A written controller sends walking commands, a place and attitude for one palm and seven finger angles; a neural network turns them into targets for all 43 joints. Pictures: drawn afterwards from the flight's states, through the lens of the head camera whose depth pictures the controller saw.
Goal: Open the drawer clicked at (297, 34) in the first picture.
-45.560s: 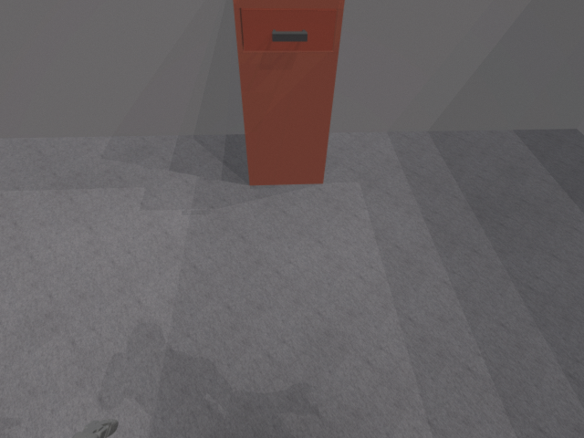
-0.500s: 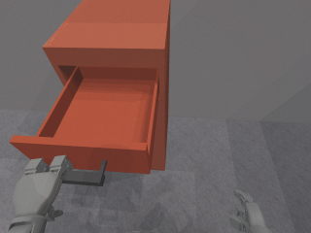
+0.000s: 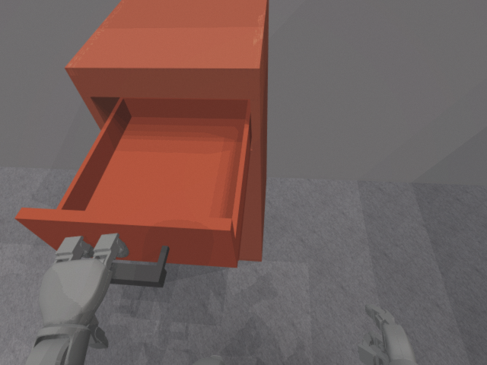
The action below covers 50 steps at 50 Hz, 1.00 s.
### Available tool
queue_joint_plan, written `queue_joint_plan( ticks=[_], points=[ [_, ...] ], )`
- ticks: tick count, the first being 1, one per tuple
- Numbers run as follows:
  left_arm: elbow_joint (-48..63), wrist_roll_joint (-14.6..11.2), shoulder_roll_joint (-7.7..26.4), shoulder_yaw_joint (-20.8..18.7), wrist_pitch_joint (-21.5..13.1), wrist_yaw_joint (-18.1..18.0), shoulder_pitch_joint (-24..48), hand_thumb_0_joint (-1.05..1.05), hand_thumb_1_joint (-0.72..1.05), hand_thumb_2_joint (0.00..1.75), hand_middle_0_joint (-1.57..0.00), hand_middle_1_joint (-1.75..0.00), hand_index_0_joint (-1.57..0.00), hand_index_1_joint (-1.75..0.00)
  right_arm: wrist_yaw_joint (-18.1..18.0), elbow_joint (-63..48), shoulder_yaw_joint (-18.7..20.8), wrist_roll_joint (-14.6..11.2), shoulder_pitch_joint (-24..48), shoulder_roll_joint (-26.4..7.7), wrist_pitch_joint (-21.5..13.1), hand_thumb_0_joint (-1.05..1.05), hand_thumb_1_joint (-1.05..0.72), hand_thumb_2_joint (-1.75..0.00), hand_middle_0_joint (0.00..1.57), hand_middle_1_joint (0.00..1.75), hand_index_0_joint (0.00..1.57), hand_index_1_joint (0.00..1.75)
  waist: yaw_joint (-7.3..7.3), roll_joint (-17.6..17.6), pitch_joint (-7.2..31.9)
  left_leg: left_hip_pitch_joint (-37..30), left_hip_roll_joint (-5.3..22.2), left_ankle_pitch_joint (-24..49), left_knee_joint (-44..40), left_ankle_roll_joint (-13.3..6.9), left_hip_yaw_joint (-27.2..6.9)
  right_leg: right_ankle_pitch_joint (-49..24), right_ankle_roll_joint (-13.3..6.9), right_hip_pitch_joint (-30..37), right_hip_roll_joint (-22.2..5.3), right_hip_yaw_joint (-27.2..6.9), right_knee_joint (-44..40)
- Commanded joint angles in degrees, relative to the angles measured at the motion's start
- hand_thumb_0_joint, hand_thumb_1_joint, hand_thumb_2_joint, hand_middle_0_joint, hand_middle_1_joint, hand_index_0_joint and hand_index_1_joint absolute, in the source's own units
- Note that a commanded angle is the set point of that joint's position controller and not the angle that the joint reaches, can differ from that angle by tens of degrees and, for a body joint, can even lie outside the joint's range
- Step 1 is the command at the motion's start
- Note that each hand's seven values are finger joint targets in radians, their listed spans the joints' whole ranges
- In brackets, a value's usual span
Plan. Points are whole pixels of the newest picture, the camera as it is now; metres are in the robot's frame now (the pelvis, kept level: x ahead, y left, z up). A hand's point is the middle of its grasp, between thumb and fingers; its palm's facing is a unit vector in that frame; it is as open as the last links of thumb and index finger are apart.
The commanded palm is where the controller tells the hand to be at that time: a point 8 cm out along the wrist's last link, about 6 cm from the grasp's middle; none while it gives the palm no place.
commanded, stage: lift the hand off the handle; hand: left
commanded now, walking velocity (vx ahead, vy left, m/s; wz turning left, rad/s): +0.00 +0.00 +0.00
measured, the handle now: (129, 261) +0.26 +0.22 +0.03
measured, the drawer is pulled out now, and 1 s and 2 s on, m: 0.30 0.30 0.30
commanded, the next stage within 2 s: draw the hand back to the body in 1.24 s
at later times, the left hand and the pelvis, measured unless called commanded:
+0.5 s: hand (74, 274) +0.21 +0.27 +0.08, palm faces +0.06 -0.05 -1.00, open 13.3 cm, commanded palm +0.19 +0.26 +0.14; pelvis +0.01 +0.00 +0.02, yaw +0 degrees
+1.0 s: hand (52, 246) +0.22 +0.25 +0.16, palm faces +0.08 -0.06 -1.00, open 13.8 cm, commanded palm +0.19 +0.25 +0.21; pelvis +0.02 +0.00 +0.04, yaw +0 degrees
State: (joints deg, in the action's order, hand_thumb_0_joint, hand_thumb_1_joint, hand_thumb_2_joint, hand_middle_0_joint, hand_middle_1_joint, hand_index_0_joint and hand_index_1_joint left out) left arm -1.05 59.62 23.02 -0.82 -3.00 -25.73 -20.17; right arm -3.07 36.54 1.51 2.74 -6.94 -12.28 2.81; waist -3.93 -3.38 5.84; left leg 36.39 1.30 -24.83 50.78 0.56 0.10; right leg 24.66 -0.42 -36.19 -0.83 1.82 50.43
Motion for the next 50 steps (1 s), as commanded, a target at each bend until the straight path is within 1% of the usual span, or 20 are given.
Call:
queue_joint_plan(
  ticks=[1, 5, 7, 11, 15, 17, 20, 27, 30, 32, 36, 37, 40, 42, 43, 44, 46, 47, 48, 50],
  points=[
    [13.31, -1.59, 11.71, -8.02, 2.44, -1.16, 6.44, 0.0, -0.5, 0.3, -0.3, -1.2, -0.3, -1.2, -1.38, -9.57, 2.06, -0.56, 6.47, -6.58, -2.48, 0.0, -0.9, -0.9, 0.2, 0.3, 0.2, 0.3, 0.24, 1.87, 13.25, -11.21, -2.76, 13.64, -8.25, -1.73, 0.4, -15.26, -1.19, 8.18, 2.35, 0.14, -9.47],
    [17.23, -2.72, 11.53, -7.3, 2.08, 0.1, 6.46, 0.0, -0.5, 0.3, -0.3, -1.2, -0.3, -1.2, -1.55, -10.11, 1.38, -0.66, 6.99, -6.37, -2.88, 0.0, -0.9, -0.9, 0.2, 0.3, 0.2, 0.3, 0.21, 1.46, 11.22, -13.06, -2.62, 13.93, -9.89, -1.84, 0.42, -14.21, -1.09, 8.75, 2.0, 0.45, -11.04],
    [18.52, -3.11, 14.3, -9.64, 1.58, 0.62, 6.92, 0.0, -0.5, 0.3, -0.3, -1.2, -0.3, -1.2, -1.88, -9.87, 1.25, -0.62, 7.39, -6.59, -2.8, 0.0, -0.9, -0.9, 0.2, 0.3, 0.2, 0.3, -0.01, 0.13, 11.53, -13.91, -2.77, 14.45, -10.45, -1.73, 0.45, -14.66, -1.18, 10.35, 1.95, -0.19, -12.0],
    [17.24, -2.87, 12.97, -8.39, 1.54, 1.94, 8.3, 0.0, -0.5, 0.3, -0.3, -1.2, -0.3, -1.2, -1.68, -9.57, 0.95, -0.84, 7.63, -6.22, -2.78, 0.0, -0.9, -0.9, 0.2, 0.3, 0.2, 0.3, 0.26, -0.15, 7.63, -14.54, -2.63, 13.28, -12.09, -1.58, 0.36, -12.82, -1.06, 9.68, 2.0, 0.29, -13.38],
    [20.76, -4.26, 13.85, -9.05, 1.36, 3.5, 8.07, 0.0, -0.5, 0.3, -0.3, -1.2, -0.3, -1.2, -1.65, -10.1, 1.05, -0.96, 7.65, -6.29, -3.0, 0.0, -0.9, -0.9, 0.2, 0.3, 0.2, 0.3, -0.54, -1.43, 10.33, -17.46, -2.66, 16.24, -13.4, -1.54, 0.5, -15.41, -1.0, 12.89, 1.85, 0.05, -14.37],
    [21.04, -5.01, 15.46, -10.71, 1.18, 4.29, 7.67, 0.0, -0.5, 0.3, -0.3, -1.2, -0.3, -1.2, -1.77, -9.82, 1.01, -1.03, 7.91, -6.5, -2.91, 0.0, -0.9, -0.9, 0.2, 0.3, 0.2, 0.3, -0.64, -0.76, 9.9, -17.83, -2.64, 17.3, -14.2, -1.37, 0.29, -16.31, -1.03, 14.62, 1.9, 0.12, -15.21],
    [23.24, -4.94, 14.42, -9.49, 0.78, 5.27, 7.11, 0.0, -0.5, 0.3, -0.3, -1.2, -0.3, -1.2, -1.49, -10.22, 0.72, -1.0, 8.56, -6.2, -2.91, 0.0, -0.9, -0.9, 0.2, 0.3, 0.2, 0.3, -0.62, -0.11, 7.86, -18.25, -2.69, 17.38, -15.03, -1.48, 0.49, -16.41, -0.72, 14.38, 1.75, 0.25, -16.06],
    [25.49, -6.06, 14.56, -9.06, 2.82, 9.04, 6.94, 0.0, -0.5, 0.3, -0.3, -1.2, -0.3, -1.2, -1.08, -10.65, 0.4, -1.37, 9.71, -6.44, -2.23, 0.0, -0.9, -0.9, 0.2, 0.3, 0.2, 0.3, -1.2, -0.5, 6.7, -21.22, -2.4, 20.16, -17.92, -1.27, 0.3, -17.9, -0.72, 17.85, 1.84, 0.61, -18.65],
    [28.48, -6.09, 13.12, -6.61, 2.94, 10.68, 8.68, 0.0, -0.5, 0.3, -0.3, -1.2, -0.3, -1.2, -0.78, -11.05, 0.12, -1.19, 9.16, -6.19, -2.32, 0.0, -0.9, -0.9, 0.2, 0.3, 0.2, 0.3, -1.21, 0.21, 7.13, -22.82, -2.43, 20.9, -18.92, -1.55, 0.24, -17.63, -0.46, 18.49, 1.62, 1.17, -19.24],
    [29.37, -6.76, 15.99, -9.62, 3.24, 11.49, 6.5, 0.0, -0.5, 0.3, -0.3, -1.2, -0.3, -1.2, -0.95, -11.05, 0.09, -1.3, 9.79, -6.58, -2.07, 0.0, -0.9, -0.9, 0.2, 0.3, 0.2, 0.3, -2.13, 0.55, 7.92, -23.73, -2.21, 22.82, -19.51, -1.39, 0.28, -20.17, -0.58, 21.08, 1.62, 0.7, -20.24],
    [30.42, -6.44, 14.46, -8.07, 5.17, 13.54, 4.71, 0.0, -0.5, 0.3, -0.3, -1.2, -0.3, -1.2, -0.06, -11.02, -0.4, -1.56, 9.99, -6.44, -1.07, 0.0, -0.9, -0.9, 0.2, 0.3, 0.2, 0.3, -2.51, 0.42, 5.56, -23.94, -2.0, 25.1, -21.2, -1.18, 0.67, -22.47, -0.4, 22.61, 1.36, 1.13, -21.1],
    [29.14, -6.98, 15.51, -9.87, 6.28, 14.24, 2.67, 0.0, -0.5, 0.3, -0.3, -1.2, -0.3, -1.2, 0.11, -11.17, -0.63, -1.96, 10.83, -6.62, -0.74, 0.0, -0.9, -0.9, 0.2, 0.3, 0.2, 0.3, -2.91, 0.92, 4.7, -23.72, -1.79, 25.55, -21.75, -1.02, 0.66, -23.28, -0.61, 23.95, 1.45, 0.84, -21.75],
    [31.55, -7.58, 14.68, -7.53, 8.1, 16.65, 5.43, 0.0, -0.5, 0.3, -0.3, -1.2, -0.3, -1.2, 0.45, -11.7, -1.02, -2.16, 10.75, -6.8, -0.01, 0.0, -0.9, -0.9, 0.2, 0.3, 0.2, 0.3, -2.64, 0.75, 4.72, -24.78, -1.95, 25.05, -23.21, -1.34, 0.98, -22.86, -0.23, 25.2, 1.18, 1.14, -22.66],
    [31.64, -8.38, 17.18, -10.39, 9.18, 17.9, 4.07, 0.0, -0.5, 0.3, -0.3, -1.2, -0.3, -1.2, 0.33, -12.04, -1.25, -2.63, 12.46, -7.19, 0.33, 0.0, -0.9, -0.9, 0.2, 0.3, 0.2, 0.3, -2.98, 0.64, 4.64, -25.34, -1.62, 25.62, -23.88, -1.17, 0.85, -23.9, -0.38, 27.13, 1.35, 0.69, -23.44],
    [33.28, -8.54, 15.63, -8.2, 9.06, 18.72, 5.24, 0.0, -0.5, 0.3, -0.3, -1.2, -0.3, -1.2, 0.45, -12.3, -1.65, -2.4, 10.95, -6.74, 0.25, 0.0, -0.9, -0.9, 0.2, 0.3, 0.2, 0.3, -2.71, 1.44, 5.76, -26.0, -1.91, 25.84, -23.85, -1.53, 1.11, -24.3, -0.03, 27.26, 0.74, 1.06, -23.37],
    [32.49, -9.04, 17.98, -10.59, 8.99, 19.15, 4.73, 0.0, -0.5, 0.3, -0.3, -1.2, -0.3, -1.2, 0.27, -11.62, -1.17, -2.51, 11.11, -7.06, 0.47, 0.0, -0.9, -0.9, 0.2, 0.3, 0.2, 0.3, -2.6, 2.03, 4.16, -26.12, -1.61, 26.26, -24.42, -1.41, 1.16, -25.06, -0.05, 27.87, 1.1, 1.04, -24.03],
    [34.87, -9.69, 18.06, -10.57, 8.57, 20.12, 4.47, 0.0, -0.5, 0.3, -0.3, -1.2, -0.3, -1.2, 0.19, -12.52, -1.43, -2.53, 11.09, -7.43, 0.35, 0.0, -0.9, -0.9, 0.2, 0.3, 0.2, 0.3, -2.76, 2.23, 4.8, -26.69, -1.78, 26.56, -24.53, -1.58, 1.26, -26.23, 0.34, 28.52, 0.79, 1.02, -24.34],
    [36.05, -10.22, 19.18, -12.32, 8.72, 20.31, 3.03, 0.0, -0.5, 0.3, -0.3, -1.2, -0.3, -1.2, 0.14, -13.09, -1.56, -2.96, 12.6, -7.79, 0.28, 0.0, -0.9, -0.9, 0.2, 0.3, 0.2, 0.3, -3.05, 0.74, 5.65, -27.31, -1.35, 27.33, -24.37, -1.4, 1.07, -26.87, 0.08, 29.2, 1.03, 0.31, -24.73],
    [37.79, -10.21, 17.35, -9.93, 8.17, 20.7, 4.43, 0.0, -0.5, 0.3, -0.3, -1.2, -0.3, -1.2, 0.35, -13.21, -2.08, -2.69, 11.37, -7.26, 0.25, 0.0, -0.9, -0.9, 0.2, 0.3, 0.2, 0.3, -2.67, 0.13, 5.93, -27.42, -1.61, 27.28, -24.73, -1.42, 1.21, -25.7, 0.25, 28.81, 0.45, 1.21, -24.58],
    [38.7, -10.92, 17.54, -10.22, 7.51, 20.92, 4.77, 0.0, -0.5, 0.3, -0.3, -1.2, -0.3, -1.2, 0.22, -13.18, -1.74, -2.74, 11.29, -7.64, 0.26, 0.0, -0.9, -0.9, 0.2, 0.3, 0.2, 0.3, -2.37, -0.17, 3.64, -27.61, -1.58, 26.39, -25.33, -1.37, 1.33, -24.57, 0.38, 27.88, 0.78, 1.33, -25.68]
  ],
)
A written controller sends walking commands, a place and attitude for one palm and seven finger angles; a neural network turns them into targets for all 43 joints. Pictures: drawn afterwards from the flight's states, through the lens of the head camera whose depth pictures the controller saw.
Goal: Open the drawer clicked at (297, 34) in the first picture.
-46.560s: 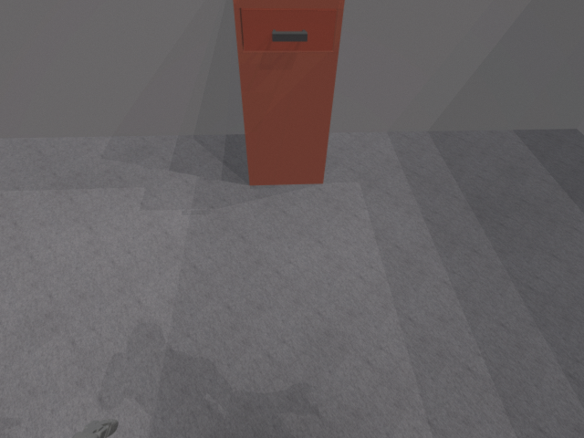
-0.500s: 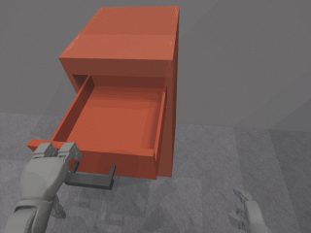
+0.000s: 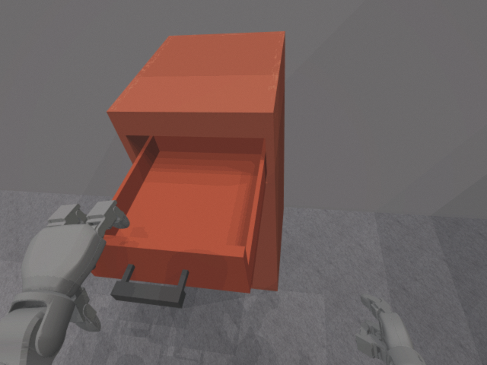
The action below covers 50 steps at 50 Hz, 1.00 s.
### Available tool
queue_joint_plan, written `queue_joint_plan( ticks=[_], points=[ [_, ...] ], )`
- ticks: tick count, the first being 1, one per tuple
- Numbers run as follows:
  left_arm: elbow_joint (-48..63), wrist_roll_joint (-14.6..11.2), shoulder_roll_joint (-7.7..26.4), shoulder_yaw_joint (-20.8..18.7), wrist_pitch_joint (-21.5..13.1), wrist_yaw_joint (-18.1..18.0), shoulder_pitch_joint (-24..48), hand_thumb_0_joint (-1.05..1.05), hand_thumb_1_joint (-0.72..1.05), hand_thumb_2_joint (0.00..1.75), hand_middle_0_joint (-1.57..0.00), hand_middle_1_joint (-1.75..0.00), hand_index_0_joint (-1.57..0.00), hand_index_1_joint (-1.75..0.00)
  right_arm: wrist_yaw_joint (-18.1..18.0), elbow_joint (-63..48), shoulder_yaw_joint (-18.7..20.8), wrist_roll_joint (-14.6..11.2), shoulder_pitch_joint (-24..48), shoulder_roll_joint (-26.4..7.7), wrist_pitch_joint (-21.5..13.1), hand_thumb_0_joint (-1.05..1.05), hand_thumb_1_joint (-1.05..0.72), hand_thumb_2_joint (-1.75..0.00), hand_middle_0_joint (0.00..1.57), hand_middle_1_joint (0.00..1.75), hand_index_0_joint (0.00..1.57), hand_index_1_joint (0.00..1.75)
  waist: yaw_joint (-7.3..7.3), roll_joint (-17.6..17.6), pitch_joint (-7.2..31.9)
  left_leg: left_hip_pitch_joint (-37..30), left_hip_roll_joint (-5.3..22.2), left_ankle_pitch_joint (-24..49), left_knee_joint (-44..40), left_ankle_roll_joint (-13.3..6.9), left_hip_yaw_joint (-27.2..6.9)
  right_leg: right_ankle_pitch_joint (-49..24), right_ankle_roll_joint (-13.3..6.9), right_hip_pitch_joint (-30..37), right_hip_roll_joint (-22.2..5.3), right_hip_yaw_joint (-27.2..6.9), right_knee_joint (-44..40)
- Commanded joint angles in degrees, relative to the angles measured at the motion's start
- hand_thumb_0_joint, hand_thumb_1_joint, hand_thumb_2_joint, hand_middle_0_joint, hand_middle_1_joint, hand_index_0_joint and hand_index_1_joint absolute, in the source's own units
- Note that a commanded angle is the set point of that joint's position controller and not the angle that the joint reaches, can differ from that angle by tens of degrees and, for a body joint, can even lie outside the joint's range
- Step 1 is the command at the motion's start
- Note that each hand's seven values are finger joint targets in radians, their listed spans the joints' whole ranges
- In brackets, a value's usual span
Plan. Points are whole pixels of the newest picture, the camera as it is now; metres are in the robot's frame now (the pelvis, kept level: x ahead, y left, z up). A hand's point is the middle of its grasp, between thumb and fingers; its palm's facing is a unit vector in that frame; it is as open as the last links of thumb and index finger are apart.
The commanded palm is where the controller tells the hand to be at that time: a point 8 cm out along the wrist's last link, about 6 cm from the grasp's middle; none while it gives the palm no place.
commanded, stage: lift the hand off the handle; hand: left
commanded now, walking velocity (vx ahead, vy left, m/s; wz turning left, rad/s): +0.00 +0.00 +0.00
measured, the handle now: (152, 282) +0.24 +0.22 -0.02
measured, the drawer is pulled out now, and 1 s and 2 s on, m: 0.30 0.30 0.30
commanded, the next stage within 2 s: draw the hand back to the body in 0.24 s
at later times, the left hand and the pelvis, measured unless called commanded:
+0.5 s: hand (84, 274) +0.19 +0.25 +0.13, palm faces +0.04 -0.07 -1.00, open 13.9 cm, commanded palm +0.16 +0.26 +0.18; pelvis -0.01 +0.00 +0.00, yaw +1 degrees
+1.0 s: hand (77, 272) +0.18 +0.25 +0.13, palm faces +0.15 -0.40 -0.90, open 13.8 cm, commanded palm +0.15 +0.28 +0.18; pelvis -0.01 +0.01 +0.00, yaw +1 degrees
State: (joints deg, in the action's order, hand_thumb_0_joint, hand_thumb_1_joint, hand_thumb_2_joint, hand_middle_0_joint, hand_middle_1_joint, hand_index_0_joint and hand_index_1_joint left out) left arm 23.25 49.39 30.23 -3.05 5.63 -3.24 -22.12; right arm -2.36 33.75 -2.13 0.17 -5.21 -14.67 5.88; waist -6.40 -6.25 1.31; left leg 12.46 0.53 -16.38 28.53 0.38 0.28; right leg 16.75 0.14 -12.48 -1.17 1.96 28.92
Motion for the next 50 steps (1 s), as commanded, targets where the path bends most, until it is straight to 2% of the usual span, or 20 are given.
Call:
queue_joint_plan(
  ticks=[1, 2, 6, 7, 8, 9, 12, 16, 22, 26, 27, 29, 32, 36, 42, 43, 47, 48, 49, 50],
  points=[
    [14.36, -0.7, 10.43, -8.15, -1.44, -1.48, 7.32, 0.0, -0.5, 0.3, -0.3, -1.2, -0.3, -1.2, -0.52, -10.21, 2.04, -0.17, 9.48, -5.14, -2.95, 0.0, -0.9, -0.9, 0.2, 0.3, 0.2, 0.3, 0.13, 3.3, 7.6, -3.95, -0.72, 17.69, -3.15, -1.22, 1.04, -16.12, -0.19, 3.74, 1.19, 1.22, -4.45],
    [14.78, -1.33, 10.77, -9.19, -1.25, -1.47, 6.18, 0.0, -0.5, 0.3, -0.3, -1.2, -0.3, -1.2, -0.45, -10.59, 1.87, -0.62, 11.04, -5.23, -3.37, 0.0, -0.9, -0.9, 0.2, 0.3, 0.2, 0.3, 0.04, 1.95, 7.17, -4.04, -0.35, 17.25, -3.15, -1.05, 0.66, -15.66, -0.51, 3.86, 1.46, 0.73, -4.97],
    [12.98, -0.75, 14.29, -12.22, -1.23, -0.95, 8.72, 0.0, -0.5, 0.3, -0.3, -1.2, -0.3, -1.2, -0.39, -9.66, 1.88, -0.33, 9.67, -5.22, -3.03, 0.0, -0.9, -0.9, 0.2, 0.3, 0.2, 0.3, -0.4, 4.47, 6.69, -3.62, -0.83, 16.71, -4.19, -1.11, 0.82, -15.37, -0.3, 4.83, 1.0, 1.24, -5.2],
    [12.8, -1.28, 15.3, -13.81, -0.81, -0.7, 8.71, 0.0, -0.5, 0.3, -0.3, -1.2, -0.3, -1.2, -0.21, -9.88, 1.76, -0.83, 11.65, -5.47, -3.25, 0.0, -0.9, -0.9, 0.2, 0.3, 0.2, 0.3, -0.64, 2.96, 6.62, -3.77, -0.64, 16.58, -4.02, -0.98, 0.46, -15.16, -0.69, 5.2, 1.39, 0.43, -5.68],
    [11.51, -1.21, 12.83, -11.18, -0.79, -0.03, 8.84, 0.0, -0.5, 0.3, -0.3, -1.2, -0.3, -1.2, -0.03, -9.53, 1.56, -0.43, 9.95, -4.87, -3.13, 0.0, -0.9, -0.9, 0.2, 0.3, 0.2, 0.3, -0.45, 3.58, 7.26, -3.95, -1.04, 16.74, -4.27, -1.17, 0.84, -14.88, -0.51, 5.29, 0.86, 1.13, -5.31],
    [9.46, -1.86, 13.69, -12.12, -0.71, 0.41, 8.14, 0.0, -0.5, 0.3, -0.3, -1.2, -0.3, -1.2, -0.1, -8.93, 2.16, -0.76, 9.77, -5.08, -2.86, 0.0, -0.9, -0.9, 0.2, 0.3, 0.2, 0.3, -0.15, 3.99, 5.03, -3.47, -0.92, 15.98, -4.75, -1.08, 0.97, -14.47, -0.45, 4.82, 1.16, 1.02, -5.95],
    [9.15, -4.18, 12.4, -11.9, -0.32, 2.37, 5.37, 0.0, -0.5, 0.3, -0.3, -1.2, -0.3, -1.2, 0.27, -10.09, 2.11, -1.41, 11.75, -5.62, -3.36, 0.0, -0.9, -0.9, 0.2, 0.3, 0.2, 0.3, -0.28, 3.91, 5.64, -3.84, -0.97, 15.56, -4.42, -1.12, 0.89, -15.59, -0.28, 5.43, 1.5, 0.5, -6.28],
    [10.98, -4.03, 13.14, -10.22, -2.29, 3.77, 9.99, 0.0, -0.5, 0.3, -0.3, -1.2, -0.3, -1.2, -0.3, -10.28, 1.91, -0.72, 10.14, -5.87, -3.45, 0.0, -0.9, -0.9, 0.2, 0.3, 0.2, 0.3, 0.42, 4.53, 6.15, -3.83, -1.38, 14.02, -4.81, -1.34, 1.2, -13.47, 0.13, 4.58, 0.87, 1.19, -6.42],
    [12.3, -3.42, 16.46, -15.47, -5.94, 1.06, 7.97, 0.0, -0.5, 0.3, -0.3, -1.2, -0.3, -1.2, -0.93, -10.47, 1.73, -0.45, 10.22, -5.72, -4.96, 0.0, -0.9, -0.9, 0.2, 0.3, 0.2, 0.3, -0.53, 1.94, 6.45, -3.94, -0.85, 12.42, -3.76, -1.03, 0.31, -9.93, -0.66, 3.21, 1.2, 0.8, -7.23],
    [10.76, -3.6, 15.76, -16.11, -7.31, -0.49, 8.33, 0.0, -0.5, 0.3, -0.3, -1.2, -0.3, -1.2, -0.62, -9.75, 2.46, -0.3, 8.6, -5.2, -4.79, 0.0, -0.9, -0.9, 0.2, 0.3, 0.2, 0.3, -0.6, 2.16, 6.18, -3.11, -1.29, 12.21, -3.4, -0.86, 0.63, -9.4, -0.72, 2.41, 0.74, 1.2, -6.68],
    [10.97, -4.17, 16.01, -17.2, -6.88, -0.73, 6.56, 0.0, -0.5, 0.3, -0.3, -1.2, -0.3, -1.2, -0.4, -10.13, 2.46, -0.77, 9.92, -5.23, -5.16, 0.0, -0.9, -0.9, 0.2, 0.3, 0.2, 0.3, -0.79, 0.17, 6.9, -3.31, -1.07, 11.82, -3.27, -0.69, 0.45, -8.62, -1.0, 2.55, 1.18, 0.69, -6.95],
    [10.02, -4.44, 13.75, -14.48, -6.77, -0.64, 8.1, 0.0, -0.5, 0.3, -0.3, -1.2, -0.3, -1.2, -0.25, -9.66, 2.83, -0.59, 8.27, -5.1, -5.11, 0.0, -0.9, -0.9, 0.2, 0.3, 0.2, 0.3, 0.02, 1.76, 6.74, -2.91, -1.06, 11.81, -3.72, -0.79, 0.71, -8.42, -0.76, 1.92, 0.9, 1.63, -6.4],
    [10.17, -5.35, 14.15, -15.48, -5.64, -0.1, 2.62, 0.0, -0.5, 0.3, -0.3, -1.2, -0.3, -1.2, 0.03, -10.5, 2.84, -0.94, 9.7, -5.65, -5.44, 0.0, -0.9, -0.9, 0.2, 0.3, 0.2, 0.3, -0.47, 2.45, 7.98, -2.7, -0.95, 13.49, -3.08, -0.84, 0.43, -11.75, -0.76, 3.17, 1.07, 1.15, -5.79],
    [12.08, -5.2, 14.51, -14.06, -5.34, 0.97, 3.29, 0.0, -0.5, 0.3, -0.3, -1.2, -0.3, -1.2, -0.11, -11.06, 2.71, -0.77, 8.54, -6.19, -4.89, 0.0, -0.9, -0.9, 0.2, 0.3, 0.2, 0.3, 0.24, 4.74, 6.51, -1.46, -0.91, 11.61, -3.67, -1.03, 0.45, -9.63, -0.28, 1.97, 0.7, 1.89, -5.49],
    [15.36, -4.69, 16.16, -17.0, -6.73, -0.7, 1.17, 0.0, -0.5, 0.3, -0.3, -1.2, -0.3, -1.2, -0.55, -11.9, 2.41, -0.86, 8.84, -5.87, -5.37, 0.0, -0.9, -0.9, 0.2, 0.3, 0.2, 0.3, -0.35, 1.02, 7.12, -2.42, -0.27, 12.23, -2.81, -0.67, -0.03, -8.37, -0.82, 1.14, 1.1, 1.75, -5.75],
    [16.12, -4.35, 15.04, -15.63, -7.19, -0.98, 2.27, 0.0, -0.5, 0.3, -0.3, -1.2, -0.3, -1.2, -0.4, -11.59, 2.28, -0.5, 7.57, -5.51, -5.32, 0.0, -0.9, -0.9, 0.2, 0.3, 0.2, 0.3, -0.08, 0.61, 7.47, -2.5, -0.31, 12.26, -3.05, -0.64, 0.0, -7.34, -0.85, 0.5, 0.85, 2.51, -5.37],
    [14.69, -4.77, 15.41, -17.83, -6.72, -2.16, -1.57, 0.0, -0.5, 0.3, -0.3, -1.2, -0.3, -1.2, -0.05, -11.76, 2.67, -0.95, 8.12, -5.52, -5.36, 0.0, -0.9, -0.9, 0.2, 0.3, 0.2, 0.3, -0.4, 0.75, 6.53, -2.04, 0.03, 13.09, -2.62, -0.39, -0.19, -8.13, -1.11, 0.32, 1.42, 2.32, -5.33],
    [9.92, -44.62, -8.12, -13.08, -9.76, -2.38, 3.1, 0.0, -0.47, 0.32, -0.3, -1.18, -0.3, -1.18, -1.24, -12.45, 2.39, -1.63, 2.48, -0.63, -9.67, 0.0, -0.9, -0.9, 0.2, 0.3, 0.2, 0.3, 6.26, 5.44, 2.26, -7.12, 1.76, 10.26, -4.05, -1.6, -0.53, -7.75, -1.66, 2.2, 1.8, 3.12, -5.53],
    [8.13, -45.96, -1.93, -15.87, -11.23, -3.15, 1.04, 0.0, -0.43, 0.33, -0.29, -1.15, -0.29, -1.15, -2.16, -10.74, 2.3, -1.12, 2.39, -2.89, -11.76, 0.0, -0.9, -0.9, 0.2, 0.3, 0.2, 0.3, 4.81, 7.9, 2.01, -6.86, 2.67, 9.21, -4.91, -1.48, -1.08, -6.86, -1.26, 2.67, 1.35, 2.68, -5.47],
    [6.59, -45.85, -0.99, -17.41, -11.84, -3.8, 0.03, 0.0, -0.4, 0.34, -0.29, -1.13, -0.29, -1.13, -2.44, -10.03, 2.19, -1.04, 2.61, -2.89, -12.41, 0.0, -0.9, -0.9, 0.2, 0.3, 0.2, 0.3, 4.48, 6.33, 1.18, -6.36, 2.15, 8.11, -5.38, -1.25, -0.86, -5.99, -1.34, 2.69, 1.64, 2.78, -6.27]
  ],
)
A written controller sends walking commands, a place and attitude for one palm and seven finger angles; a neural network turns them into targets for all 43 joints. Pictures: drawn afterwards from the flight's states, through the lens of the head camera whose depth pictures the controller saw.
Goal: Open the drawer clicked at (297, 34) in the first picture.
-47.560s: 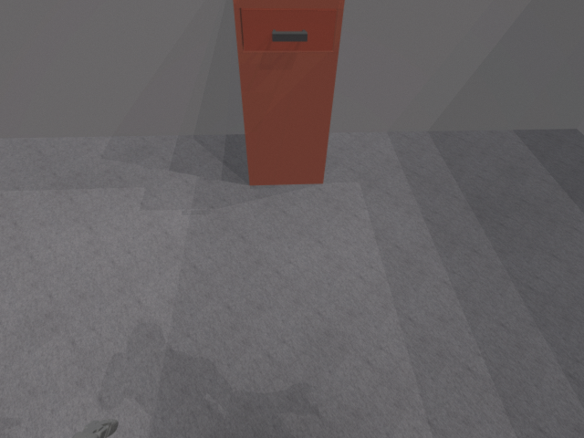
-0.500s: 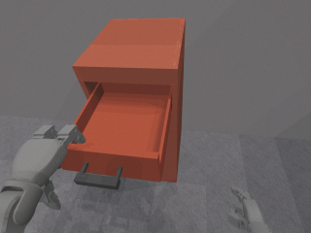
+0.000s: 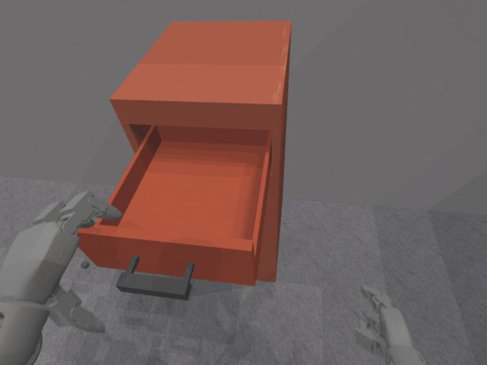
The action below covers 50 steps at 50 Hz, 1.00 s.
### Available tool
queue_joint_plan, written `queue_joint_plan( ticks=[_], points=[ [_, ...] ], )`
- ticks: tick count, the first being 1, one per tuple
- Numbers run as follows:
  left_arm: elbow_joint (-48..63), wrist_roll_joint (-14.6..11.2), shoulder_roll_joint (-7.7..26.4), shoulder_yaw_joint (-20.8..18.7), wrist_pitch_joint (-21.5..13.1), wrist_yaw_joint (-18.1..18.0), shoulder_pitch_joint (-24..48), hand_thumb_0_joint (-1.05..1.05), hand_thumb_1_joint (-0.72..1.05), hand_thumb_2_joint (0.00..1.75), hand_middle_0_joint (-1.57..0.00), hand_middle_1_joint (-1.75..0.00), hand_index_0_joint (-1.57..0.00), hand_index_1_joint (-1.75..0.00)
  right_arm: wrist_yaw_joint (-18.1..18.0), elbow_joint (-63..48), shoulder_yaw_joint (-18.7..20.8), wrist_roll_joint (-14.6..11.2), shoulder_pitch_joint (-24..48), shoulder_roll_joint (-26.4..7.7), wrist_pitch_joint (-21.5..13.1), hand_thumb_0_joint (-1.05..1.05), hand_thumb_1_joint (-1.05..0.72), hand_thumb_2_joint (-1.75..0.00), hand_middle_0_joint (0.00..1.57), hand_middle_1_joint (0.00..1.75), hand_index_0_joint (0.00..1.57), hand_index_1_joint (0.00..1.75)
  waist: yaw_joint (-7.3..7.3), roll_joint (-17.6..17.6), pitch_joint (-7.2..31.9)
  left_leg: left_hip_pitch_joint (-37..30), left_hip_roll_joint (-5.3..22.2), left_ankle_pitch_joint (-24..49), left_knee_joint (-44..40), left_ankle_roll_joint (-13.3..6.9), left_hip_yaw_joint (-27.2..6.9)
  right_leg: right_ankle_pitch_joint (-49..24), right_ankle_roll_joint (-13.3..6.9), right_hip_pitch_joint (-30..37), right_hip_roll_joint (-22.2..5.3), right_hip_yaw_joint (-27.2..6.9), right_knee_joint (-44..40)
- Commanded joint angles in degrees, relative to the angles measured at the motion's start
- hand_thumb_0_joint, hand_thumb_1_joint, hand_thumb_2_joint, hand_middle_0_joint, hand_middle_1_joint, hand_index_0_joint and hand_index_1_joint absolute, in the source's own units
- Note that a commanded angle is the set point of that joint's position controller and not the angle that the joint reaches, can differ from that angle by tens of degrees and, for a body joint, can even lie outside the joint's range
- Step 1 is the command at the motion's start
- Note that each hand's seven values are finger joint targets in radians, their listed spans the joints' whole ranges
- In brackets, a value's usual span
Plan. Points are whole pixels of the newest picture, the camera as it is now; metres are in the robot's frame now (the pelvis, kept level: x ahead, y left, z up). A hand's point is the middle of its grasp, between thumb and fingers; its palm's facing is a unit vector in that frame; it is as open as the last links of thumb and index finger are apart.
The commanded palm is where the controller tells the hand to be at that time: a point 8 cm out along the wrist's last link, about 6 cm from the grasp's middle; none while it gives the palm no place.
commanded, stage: draw the hand back to the body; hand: left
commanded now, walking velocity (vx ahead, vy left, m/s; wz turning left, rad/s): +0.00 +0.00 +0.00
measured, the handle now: (158, 274) +0.25 +0.21 -0.02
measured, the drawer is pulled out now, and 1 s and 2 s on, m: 0.30 0.30 0.30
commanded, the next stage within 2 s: step back with the hand held close in 0.94 s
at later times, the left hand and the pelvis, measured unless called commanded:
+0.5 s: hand (101, 239) +0.22 +0.22 +0.16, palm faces +0.35 -0.83 -0.44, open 10.8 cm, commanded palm +0.17 +0.26 +0.18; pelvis +0.03 -0.01 +0.01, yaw +0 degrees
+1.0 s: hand (92, 256) +0.20 +0.21 +0.16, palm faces +0.40 -0.82 -0.41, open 7.5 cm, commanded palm +0.14 +0.26 +0.18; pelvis +0.01 -0.02 +0.01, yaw +0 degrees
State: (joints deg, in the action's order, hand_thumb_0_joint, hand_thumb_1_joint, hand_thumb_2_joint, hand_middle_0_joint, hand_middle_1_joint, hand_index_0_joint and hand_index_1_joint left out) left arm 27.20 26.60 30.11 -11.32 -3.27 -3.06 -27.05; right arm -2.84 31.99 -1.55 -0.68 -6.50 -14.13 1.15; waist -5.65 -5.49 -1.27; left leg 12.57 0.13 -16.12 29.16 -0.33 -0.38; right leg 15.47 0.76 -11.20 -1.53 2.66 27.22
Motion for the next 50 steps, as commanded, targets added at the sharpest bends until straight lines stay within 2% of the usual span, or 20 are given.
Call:
queue_joint_plan(
  ticks=[1, 2, 3, 5, 8, 12, 13, 17, 20, 26, 27, 30, 31, 32, 35, 37, 45, 46, 48, 50],
  points=[
    [9.03, -26.26, 0.48, -11.19, -4.14, -4.56, 6.1, 0.0, -0.36, 0.36, -0.29, -1.11, -0.29, -1.11, -2.61, -8.77, 1.56, -0.15, 4.14, -3.38, -8.22, 0.0, -0.9, -0.9, 0.2, 0.3, 0.2, 0.3, 2.75, 7.96, 7.06, -7.3, 2.31, 10.0, -6.8, -0.55, -0.56, -6.6, -1.6, 4.04, 1.12, 2.21, -5.07],
    [9.45, -27.25, 1.55, -12.75, -4.77, -5.01, 5.72, 0.0, -0.32, 0.37, -0.29, -1.09, -0.29, -1.09, -3.25, -8.0, 1.44, 0.19, 5.59, -3.4, -9.22, 0.0, -0.9, -0.9, 0.2, 0.3, 0.2, 0.3, 2.32, 7.78, 6.81, -7.77, 2.09, 10.79, -6.76, -0.63, 0.06, -7.8, -1.37, 4.48, 1.15, 1.85, -5.45],
    [12.06, -27.62, 0.34, -11.57, -5.75, -5.21, 6.25, 0.0, -0.29, 0.39, -0.29, -1.07, -0.29, -1.07, -3.37, -8.27, 1.37, 0.51, 4.41, -3.32, -10.11, 0.0, -0.9, -0.9, 0.2, 0.3, 0.2, 0.3, 2.28, 6.05, 9.63, -8.34, 1.67, 12.22, -7.09, -0.61, 0.41, -9.53, -1.44, 6.32, 0.71, 1.76, -5.18],
    [14.0, -28.35, -2.05, -9.64, -6.11, -5.31, 4.46, 0.0, -0.22, 0.42, -0.28, -1.02, -0.28, -1.02, -3.2, -7.69, 1.1, 0.77, 4.23, -2.92, -11.44, 0.0, -0.9, -0.9, 0.2, 0.3, 0.2, 0.3, 2.08, 1.29, 8.66, -8.29, 1.43, 15.13, -7.45, -0.27, 0.65, -11.88, -1.73, 6.81, 0.58, 1.62, -5.14],
    [14.91, -28.45, -2.74, -8.8, -5.96, -5.29, 3.98, 0.0, -0.12, 0.47, -0.27, -0.95, -0.27, -0.95, -2.57, -6.24, 0.87, 1.14, 3.83, -2.88, -12.95, 0.0, -0.9, -0.9, 0.2, 0.3, 0.2, 0.3, 2.2, -4.69, 4.13, -6.95, 1.29, 17.7, -7.87, 0.31, 0.8, -13.94, -2.14, 6.24, 0.48, 1.72, -6.18],
    [13.17, -28.98, -1.51, -11.43, -5.49, -4.89, 1.91, 0.0, 0.02, 0.52, -0.26, -0.86, -0.26, -0.86, -2.1, -5.55, 1.63, 1.06, 3.91, -2.82, -13.03, 0.0, -0.9, -0.9, 0.2, 0.3, 0.2, 0.3, 1.77, -1.16, 3.66, -6.83, 1.55, 21.81, -7.45, 0.55, 0.59, -18.11, -2.19, 7.49, 0.79, 1.72, -6.17],
    [12.39, -29.37, -2.5, -11.02, -5.53, -4.63, 0.91, 0.0, 0.06, 0.54, -0.26, -0.84, -0.26, -0.84, -1.99, -5.58, 1.74, 1.07, 3.45, -2.73, -12.64, 0.0, -0.9, -0.9, 0.2, 0.3, 0.2, 0.3, 1.97, 0.65, 4.52, -7.0, 1.58, 22.37, -7.42, 0.46, 0.81, -19.26, -1.96, 7.99, 0.66, 1.96, -5.83],
    [12.94, -29.86, -3.45, -10.91, -5.51, -3.72, -1.3, 0.0, 0.2, 0.6, -0.25, -0.75, -0.25, -0.75, -1.54, -5.95, 2.43, 0.66, 4.16, -2.6, -11.89, 0.0, -0.9, -0.9, 0.2, 0.3, 0.2, 0.3, 1.91, 0.78, 6.44, -8.39, 1.66, 25.52, -6.55, 0.46, 1.35, -22.3, -1.7, 8.17, 0.65, 1.75, -5.79],
    [12.56, -29.91, -3.2, -11.71, -5.46, -3.72, -3.67, 0.0, 0.31, 0.64, -0.24, -0.68, -0.24, -0.68, -1.44, -5.88, 3.01, 0.57, 3.85, -2.78, -11.32, 0.0, -0.9, -0.9, 0.2, 0.3, 0.2, 0.3, 1.94, 4.22, 8.92, -8.82, 1.69, 27.48, -5.96, 0.04, 1.69, -25.09, -1.21, 9.06, 0.41, 1.94, -5.23],
    [13.69, -29.77, -2.48, -11.97, -5.2, -3.92, -2.93, 0.0, 0.51, 0.74, -0.23, -0.55, -0.23, -0.55, -1.82, -6.19, 3.37, 0.23, 4.03, -2.73, -10.43, 0.0, -0.9, -0.9, 0.2, 0.3, 0.2, 0.3, 2.36, 4.17, 9.57, -9.57, 1.38, 26.53, -5.68, -0.21, 2.15, -25.8, -0.77, 8.2, 0.1, 1.78, -5.33],
    [13.72, -29.74, -2.12, -12.23, -5.09, -3.98, -2.2, 0.0, 0.55, 0.75, -0.22, -0.52, -0.22, -0.52, -2.0, -5.91, 3.33, 0.19, 4.46, -2.74, -10.42, 0.0, -0.9, -0.9, 0.2, 0.3, 0.2, 0.3, 2.36, 2.18, 8.44, -9.56, 1.23, 25.26, -5.73, -0.08, 2.28, -24.71, -0.94, 7.35, 0.19, 1.57, -6.07],
    [11.97, -29.91, -2.6, -12.18, -4.96, -4.25, -3.17, 0.0, 0.65, 0.8, -0.22, -0.46, -0.22, -0.46, -2.17, -5.88, 3.2, 0.2, 4.14, -2.5, -10.24, 0.0, -0.9, -0.9, 0.2, 0.3, 0.2, 0.3, 2.36, 3.84, 7.84, -8.89, 1.09, 23.08, -6.24, -0.27, 1.97, -22.89, -0.85, 7.24, 0.15, 1.87, -5.97],
    [13.08, -29.91, -2.44, -11.97, -4.98, -4.24, -2.35, 0.0, 0.69, 0.81, -0.22, -0.43, -0.22, -0.43, -2.18, -6.24, 3.17, 0.08, 4.25, -2.52, -10.21, 0.0, -0.9, -0.9, 0.2, 0.3, 0.2, 0.3, 2.39, 3.81, 8.11, -9.22, 1.14, 23.16, -6.21, -0.31, 1.93, -22.95, -0.81, 7.18, 0.08, 1.69, -5.84],
    [13.31, -29.72, -2.17, -12.16, -4.93, -4.23, -1.5, 0.0, 0.73, 0.82, -0.21, -0.41, -0.21, -0.41, -2.27, -6.07, 3.11, 0.13, 4.48, -2.59, -10.29, 0.0, -0.9, -0.9, 0.2, 0.3, 0.2, 0.3, 2.41, 1.57, 7.49, -9.34, 0.93, 22.4, -6.2, -0.14, 2.08, -21.83, -0.98, 6.55, 0.19, 1.58, -6.57],
    [12.32, -29.85, -3.04, -11.25, -4.92, -4.37, -1.71, 0.0, 0.83, 0.87, -0.21, -0.34, -0.21, -0.34, -2.17, -6.08, 2.85, 0.13, 4.15, -2.41, -10.46, 0.0, -0.9, -0.9, 0.2, 0.3, 0.2, 0.3, 2.49, 2.95, 6.11, -8.72, 0.98, 20.77, -6.68, -0.19, 1.52, -19.54, -0.97, 5.88, 0.32, 1.95, -6.43],
    [12.8, -29.68, -2.43, -11.5, -4.93, -4.36, -0.57, 0.0, 0.9, 0.9, -0.2, -0.3, -0.2, -0.3, -2.19, -6.02, 2.88, 0.11, 4.59, -2.62, -10.73, 0.0, -0.9, -0.9, 0.2, 0.3, 0.2, 0.3, 2.41, 1.96, 5.61, -8.93, 0.95, 20.07, -6.89, -0.04, 1.5, -18.42, -1.1, 5.38, 0.42, 1.67, -7.06],
    [10.4, -29.99, -3.22, -11.31, -5.19, -4.21, -1.49, 0.0, 0.9, 0.9, -0.2, -0.3, -0.2, -0.3, -2.05, -6.15, 2.66, 0.06, 4.85, -2.27, -10.85, 0.0, -0.9, -0.9, 0.2, 0.3, 0.2, 0.3, 2.3, 3.48, 3.57, -7.77, 0.95, 15.9, -7.6, -0.19, 1.32, -14.4, -1.03, 4.45, 0.49, 1.52, -7.74],
    [11.63, -30.06, -2.73, -11.43, -5.4, -4.12, -0.69, 0.0, 0.9, 0.9, -0.2, -0.3, -0.2, -0.3, -1.97, -6.57, 2.7, -0.06, 4.87, -2.37, -10.91, 0.0, -0.9, -0.9, 0.2, 0.3, 0.2, 0.3, 2.24, 4.06, 4.47, -8.04, 1.08, 15.51, -7.76, -0.17, 1.05, -13.64, -1.04, 4.71, 0.36, 1.36, -7.66],
    [10.22, -30.03, -3.01, -11.42, -5.49, -4.08, -0.82, 0.0, 0.9, 0.9, -0.2, -0.3, -0.2, -0.3, -2.08, -6.07, 2.67, 0.07, 4.94, -2.38, -10.98, 0.0, -0.9, -0.9, 0.2, 0.3, 0.2, 0.3, 2.4, 2.98, 3.2, -7.78, 0.87, 14.22, -7.89, -0.19, 1.29, -12.31, -1.04, 3.96, 0.5, 1.28, -8.7],
    [10.96, -29.98, -2.89, -11.54, -5.8, -4.14, -1.03, 0.0, 0.9, 0.9, -0.2, -0.3, -0.2, -0.3, -2.08, -6.29, 2.79, 0.03, 4.99, -2.41, -11.31, 0.0, -0.9, -0.9, 0.2, 0.3, 0.2, 0.3, 2.17, 2.53, 4.05, -7.83, 0.87, 13.93, -7.85, -0.22, 1.28, -11.79, -1.09, 4.32, 0.43, 1.18, -8.44]
  ],
)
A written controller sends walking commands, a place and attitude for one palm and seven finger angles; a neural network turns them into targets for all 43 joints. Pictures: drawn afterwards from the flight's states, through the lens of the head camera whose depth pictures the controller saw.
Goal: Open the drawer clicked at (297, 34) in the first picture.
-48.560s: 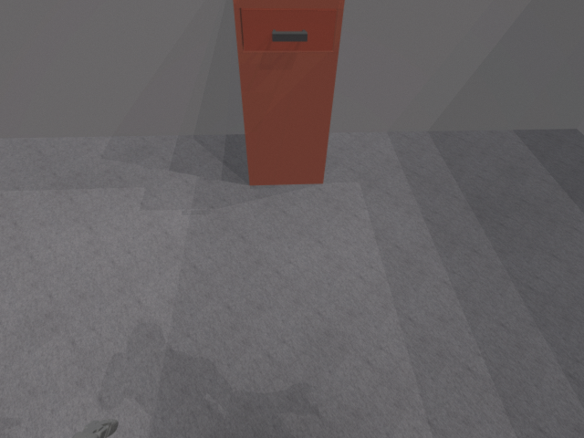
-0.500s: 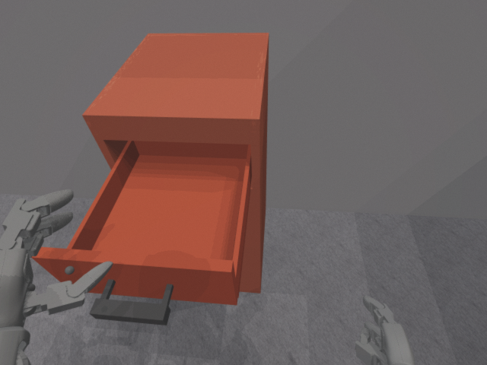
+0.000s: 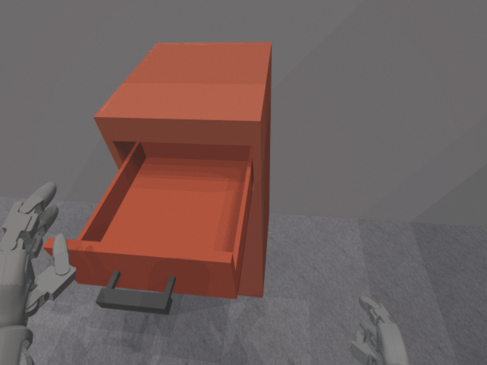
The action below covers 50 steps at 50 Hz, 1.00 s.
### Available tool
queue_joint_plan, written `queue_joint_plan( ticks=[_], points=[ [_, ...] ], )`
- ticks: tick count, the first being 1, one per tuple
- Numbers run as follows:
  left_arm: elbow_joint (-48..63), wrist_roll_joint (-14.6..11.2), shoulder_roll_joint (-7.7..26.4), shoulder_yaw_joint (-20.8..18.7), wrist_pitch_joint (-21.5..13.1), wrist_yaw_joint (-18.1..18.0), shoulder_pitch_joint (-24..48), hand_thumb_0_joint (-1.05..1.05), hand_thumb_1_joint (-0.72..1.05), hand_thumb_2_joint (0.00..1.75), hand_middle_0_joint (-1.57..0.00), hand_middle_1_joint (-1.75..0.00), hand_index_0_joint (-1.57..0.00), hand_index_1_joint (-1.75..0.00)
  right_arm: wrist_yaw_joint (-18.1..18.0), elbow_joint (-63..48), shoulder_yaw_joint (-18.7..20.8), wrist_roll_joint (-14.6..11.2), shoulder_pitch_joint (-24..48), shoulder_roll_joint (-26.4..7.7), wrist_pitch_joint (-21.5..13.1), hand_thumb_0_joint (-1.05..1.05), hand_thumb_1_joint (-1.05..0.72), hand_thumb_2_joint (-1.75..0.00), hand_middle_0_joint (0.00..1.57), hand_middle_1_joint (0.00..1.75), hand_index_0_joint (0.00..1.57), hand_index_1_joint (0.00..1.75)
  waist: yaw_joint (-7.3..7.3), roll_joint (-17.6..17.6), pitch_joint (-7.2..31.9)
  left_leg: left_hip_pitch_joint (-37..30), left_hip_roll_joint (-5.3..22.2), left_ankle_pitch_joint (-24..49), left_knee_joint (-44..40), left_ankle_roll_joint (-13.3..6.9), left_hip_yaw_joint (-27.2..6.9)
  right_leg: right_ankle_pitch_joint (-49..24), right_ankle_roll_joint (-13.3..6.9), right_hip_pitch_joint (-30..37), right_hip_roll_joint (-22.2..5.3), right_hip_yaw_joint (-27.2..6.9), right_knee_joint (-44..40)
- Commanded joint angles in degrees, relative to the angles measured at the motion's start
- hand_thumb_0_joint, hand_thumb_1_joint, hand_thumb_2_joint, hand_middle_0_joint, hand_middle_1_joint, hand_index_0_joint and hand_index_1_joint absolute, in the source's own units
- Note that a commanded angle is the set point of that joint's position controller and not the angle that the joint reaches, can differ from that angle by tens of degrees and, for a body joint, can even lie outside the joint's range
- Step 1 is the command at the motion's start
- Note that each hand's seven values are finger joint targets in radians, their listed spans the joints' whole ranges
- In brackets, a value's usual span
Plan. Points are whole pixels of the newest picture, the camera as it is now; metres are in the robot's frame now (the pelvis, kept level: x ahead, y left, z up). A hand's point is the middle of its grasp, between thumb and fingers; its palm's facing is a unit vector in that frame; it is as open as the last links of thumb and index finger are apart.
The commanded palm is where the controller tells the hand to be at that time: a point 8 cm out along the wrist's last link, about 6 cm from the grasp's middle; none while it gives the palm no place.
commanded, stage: step back with the hand held close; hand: left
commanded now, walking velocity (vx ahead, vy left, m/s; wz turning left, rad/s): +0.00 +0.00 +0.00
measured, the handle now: (139, 289) +0.24 +0.23 -0.02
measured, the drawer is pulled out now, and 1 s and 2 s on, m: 0.30 0.30 0.30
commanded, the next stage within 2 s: stop stepping back and stand still in 1.20 s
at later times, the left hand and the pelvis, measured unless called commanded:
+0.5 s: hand (32, 303) +0.14 +0.27 +0.15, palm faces +0.29 -0.82 -0.50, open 7.4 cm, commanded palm +0.08 +0.31 +0.17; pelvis -0.05 +0.03 -0.01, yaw +1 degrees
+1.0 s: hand out of the picture +0.07 +0.26 +0.16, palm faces +0.38 -0.80 -0.47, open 7.5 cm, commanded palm +0.00 +0.30 +0.17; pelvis -0.12 +0.02 -0.01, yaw +1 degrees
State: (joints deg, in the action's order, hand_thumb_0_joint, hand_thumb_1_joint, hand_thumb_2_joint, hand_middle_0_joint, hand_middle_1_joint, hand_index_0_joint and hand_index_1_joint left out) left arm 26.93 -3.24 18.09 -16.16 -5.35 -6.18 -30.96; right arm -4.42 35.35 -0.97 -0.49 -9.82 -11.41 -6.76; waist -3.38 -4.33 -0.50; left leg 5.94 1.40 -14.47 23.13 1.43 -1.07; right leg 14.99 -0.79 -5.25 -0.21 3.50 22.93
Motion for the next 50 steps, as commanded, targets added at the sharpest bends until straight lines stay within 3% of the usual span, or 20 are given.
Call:
queue_joint_plan(
  ticks=[1, 2, 3, 4, 6, 12, 17, 23, 27, 30, 32, 35, 37, 38, 40, 42, 44, 45, 48, 50],
  points=[
    [13.08, -0.05, 9.85, -6.94, -4.07, -1.1, 3.44, 0.0, 0.9, 0.9, -0.2, -0.3, -0.2, -0.3, -0.43, -9.92, 2.21, -0.2, 8.12, -5.18, -3.68, 0.0, -0.9, -0.9, 0.2, 0.3, 0.2, 0.3, -0.15, 1.08, 4.89, -1.73, -0.41, 12.87, -1.84, -1.9, 1.77, -11.78, 0.41, -0.85, -1.02, 0.27, -3.67],
    [12.49, 0.16, 10.01, -7.2, -3.93, -1.13, 3.42, 0.0, 0.9, 0.9, -0.2, -0.3, -0.2, -0.3, -0.53, -9.45, 2.21, -0.12, 8.51, -5.17, -3.85, 0.0, -0.9, -0.9, 0.2, 0.3, 0.2, 0.3, -0.2, 0.23, 3.68, -1.63, -0.46, 13.0, -1.76, -1.8, 1.95, -11.8, 0.3, -1.5, -0.88, 0.21, -4.28],
    [16.54, -0.07, 15.3, -12.97, -5.85, -1.25, 7.92, 0.0, 0.9, 0.9, -0.2, -0.3, -0.2, -0.3, -0.31, -11.19, 2.04, -0.38, 6.32, -6.99, -2.13, 0.0, -0.9, -0.9, 0.2, 0.3, 0.2, 0.3, 2.46, 3.0, -2.13, 4.57, 0.38, 10.06, 0.66, -3.15, 0.2, -13.4, 0.85, -7.0, -3.99, -2.64, -6.71],
    [11.94, 0.27, 11.96, -10.53, -6.08, -0.69, 3.94, 0.0, 0.9, 0.9, -0.2, -0.3, -0.2, -0.3, -0.16, -10.14, 2.13, -0.33, 6.43, -5.86, -1.09, 0.0, -0.9, -0.9, 0.2, 0.3, 0.2, 0.3, 2.72, 6.96, -1.38, 5.1, 0.08, 7.96, 2.01, -3.19, -0.51, -11.73, 0.68, -7.54, -4.92, -2.18, -7.32],
    [11.64, 0.44, 10.76, -9.12, -6.16, -0.51, 0.83, 0.0, 0.9, 0.9, -0.2, -0.3, -0.2, -0.3, -0.04, -11.06, 2.39, -0.52, 7.17, -6.11, -0.2, 0.0, -0.9, -0.9, 0.2, 0.3, 0.2, 0.3, 2.87, 9.0, 0.02, 5.09, -0.18, 8.42, 4.02, -3.22, -0.33, -13.19, 0.11, -7.91, -6.31, -3.23, -7.22],
    [17.49, 0.14, 11.86, -10.97, -7.55, -0.97, -6.61, 0.0, 0.9, 0.9, -0.2, -0.3, -0.2, -0.3, -0.25, -12.8, 3.89, -0.41, 6.94, -7.38, 1.57, 0.0, -0.9, -0.9, 0.2, 0.3, 0.2, 0.3, 2.91, 2.25, 10.41, 4.9, 1.2, 19.81, 4.08, -2.75, -0.55, -20.92, -0.13, -2.83, -6.29, -1.74, -0.27],
    [21.15, -0.07, 13.67, -12.91, -7.51, -1.47, -8.22, 0.0, 0.9, 0.9, -0.2, -0.3, -0.2, -0.3, -0.56, -13.97, 4.53, -0.68, 7.15, -7.36, 2.59, 0.0, -0.9, -0.9, 0.2, 0.3, 0.2, 0.3, 2.9, 2.8, 12.3, 6.68, 2.71, 25.34, 3.75, -2.52, -2.09, -22.18, 0.37, -2.13, -4.9, -0.78, 3.21],
    [22.9, 0.09, 12.88, -12.48, -7.81, -1.87, -9.48, 0.0, 0.9, 0.9, -0.2, -0.3, -0.2, -0.3, -0.32, -14.29, 4.24, -0.24, 6.14, -7.56, 1.88, 0.0, -0.9, -0.9, 0.2, 0.3, 0.2, 0.3, 2.57, -3.86, 10.78, 13.53, 5.59, 19.69, -1.25, -3.58, -5.6, -11.96, 1.03, -1.36, -2.01, 0.12, 8.53],
    [23.39, 0.46, 13.02, -13.27, -8.43, -2.01, -8.2, 0.0, 0.9, 0.9, -0.2, -0.3, -0.2, -0.3, 0.04, -14.23, 4.11, 0.21, 5.99, -7.83, 0.46, 0.0, -0.9, -0.9, 0.2, 0.3, 0.2, 0.3, 2.48, -6.0, 7.89, 20.9, 8.38, 8.82, -4.68, -5.14, -7.29, -2.16, 1.24, -1.37, -1.01, -0.59, 12.65],
    [22.27, 0.75, 11.83, -12.53, -8.87, -2.1, -6.25, 0.0, 0.9, 0.9, -0.2, -0.3, -0.2, -0.3, 0.43, -14.28, 3.71, -0.1, 5.46, -8.15, -0.47, 0.0, -0.9, -0.9, 0.2, 0.3, 0.2, 0.3, 3.01, -3.87, 4.81, 28.7, 8.07, -6.15, -4.25, -5.64, -7.09, -3.3, 1.25, 0.66, -1.77, -2.04, 11.93],
    [22.09, 1.05, 12.37, -12.92, -9.09, -2.27, -5.61, 0.0, 0.9, 0.9, -0.2, -0.3, -0.2, -0.3, 0.44, -14.25, 3.82, -0.28, 4.8, -8.15, -0.9, 0.0, -0.9, -0.9, 0.2, 0.3, 0.2, 0.3, 3.42, 0.28, 4.62, 28.92, 5.34, -12.64, -1.12, -4.88, -5.59, -4.05, 0.66, -1.17, -3.33, -4.54, 7.62],
    [21.15, 0.67, 11.79, -11.15, -9.28, -2.81, -3.71, 0.0, 0.9, 0.9, -0.2, -0.3, -0.2, -0.3, 0.63, -12.7, 4.02, -0.4, 3.4, -7.47, -0.74, 0.0, -0.9, -0.9, 0.2, 0.3, 0.2, 0.3, 4.17, 10.11, 4.26, 15.36, -1.6, -10.64, 15.84, -1.82, -0.6, 9.33, -3.49, -19.05, -11.51, -12.57, -6.34],
    [22.34, 0.8, 12.62, -11.11, -8.91, -3.51, -1.93, 0.0, 0.9, 0.9, -0.2, -0.3, -0.2, -0.3, 0.45, -10.9, 3.97, 0.04, 3.7, -7.43, -0.38, 0.0, -0.9, -0.9, 0.2, 0.3, 0.2, 0.3, 4.25, 11.65, 5.61, 7.19, -2.86, -8.42, 25.15, -1.18, 0.67, 11.62, -6.2, -27.59, -15.97, -13.46, -9.85],
    [22.04, 0.9, 12.28, -10.88, -8.55, -3.69, -1.88, 0.0, 0.9, 0.9, -0.2, -0.3, -0.2, -0.3, 0.37, -10.6, 3.18, 0.46, 3.94, -6.28, -0.09, 0.0, -0.9, -0.9, 0.2, 0.3, 0.2, 0.3, 4.33, 13.16, 6.0, 7.46, -2.07, -7.58, 22.16, -1.49, 0.24, 8.63, -5.61, -25.37, -15.56, -10.27, -8.08],
    [21.91, 0.69, 12.35, -11.52, -7.91, -3.81, -2.21, 0.0, 0.9, 0.9, -0.2, -0.3, -0.2, -0.3, -0.01, -11.32, 2.9, 0.27, 4.84, -6.56, 0.16, 0.0, -0.9, -0.9, 0.2, 0.3, 0.2, 0.3, 4.55, 7.02, 4.13, 10.06, 0.13, -5.59, 7.77, -1.87, -1.7, 6.26, -2.44, -21.71, -10.26, -5.61, -1.57],
    [23.08, 1.16, 13.67, -12.92, -8.19, -4.08, -3.5, 0.0, 0.9, 0.9, -0.2, -0.3, -0.2, -0.3, -0.56, -12.97, 3.54, 0.0, 6.48, -8.31, 0.03, 0.0, -0.9, -0.9, 0.2, 0.3, 0.2, 0.3, 3.79, -7.09, 2.87, 20.23, 10.49, -1.67, -6.58, -5.66, -14.3, 3.59, 1.54, -13.82, -1.43, -1.22, 14.37],
    [23.84, 1.36, 13.07, -13.01, -9.49, -3.74, -2.93, 0.0, 0.9, 0.9, -0.2, -0.3, -0.2, -0.3, -0.07, -12.87, 3.59, 0.83, 5.06, -6.92, -1.04, 0.0, -0.9, -0.9, 0.2, 0.3, 0.2, 0.3, 4.02, -10.96, 5.64, 27.45, 16.59, -8.82, -13.01, -9.05, -20.38, 13.44, 1.38, -9.65, 0.97, -3.55, 32.49],
    [24.33, 1.73, 13.53, -13.81, -9.81, -4.01, -2.53, 0.0, 0.9, 0.9, -0.2, -0.3, -0.2, -0.3, 0.07, -12.53, 3.83, 1.2, 4.75, -6.59, -1.43, 0.0, -0.9, -0.9, 0.2, 0.3, 0.2, 0.3, 3.97, -10.13, 4.65, 27.02, 16.88, -6.11, -11.58, -10.22, -19.75, 13.35, 1.2, -11.97, 0.72, -5.02, 36.18],
    [24.94, 1.12, 11.73, -12.02, -9.63, -3.98, -6.56, 0.0, 0.9, 0.9, -0.2, -0.3, -0.2, -0.3, 1.02, -10.59, 4.22, 0.75, 3.84, -6.84, -2.99, 0.0, -0.9, -0.9, 0.2, 0.3, 0.2, 0.3, 2.68, -5.02, 9.78, 8.69, 13.21, 26.32, -0.01, -9.01, -11.23, 11.36, 1.54, -16.97, 0.14, -3.08, 22.96],
    [25.11, 0.46, 11.22, -11.02, -9.23, -3.29, -7.49, 0.0, 0.9, 0.9, -0.2, -0.3, -0.2, -0.3, 1.79, -10.06, 3.87, 0.4, 4.1, -7.35, -3.5, 0.0, -0.9, -0.9, 0.2, 0.3, 0.2, 0.3, 2.86, -7.03, 11.69, 4.68, 12.32, 30.37, 1.23, -8.29, -10.7, 7.96, 1.6, -15.43, 0.84, -2.1, 16.67]
  ],
)
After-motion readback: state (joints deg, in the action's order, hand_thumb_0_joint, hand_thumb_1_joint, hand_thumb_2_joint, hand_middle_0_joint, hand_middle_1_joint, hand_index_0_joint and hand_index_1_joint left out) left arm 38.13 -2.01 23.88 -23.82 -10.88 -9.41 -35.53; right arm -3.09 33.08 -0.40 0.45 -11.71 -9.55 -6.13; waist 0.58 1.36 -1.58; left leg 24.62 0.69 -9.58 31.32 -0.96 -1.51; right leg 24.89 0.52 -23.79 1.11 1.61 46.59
